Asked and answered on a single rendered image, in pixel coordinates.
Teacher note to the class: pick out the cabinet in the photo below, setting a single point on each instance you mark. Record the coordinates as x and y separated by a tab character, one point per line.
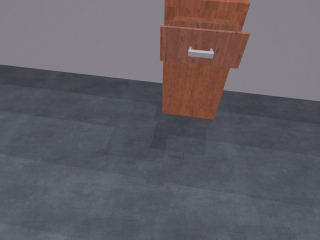
194	90

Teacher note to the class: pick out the drawer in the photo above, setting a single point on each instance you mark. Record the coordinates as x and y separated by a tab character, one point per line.
227	44

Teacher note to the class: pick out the handle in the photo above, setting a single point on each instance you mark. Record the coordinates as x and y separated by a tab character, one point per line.
200	53

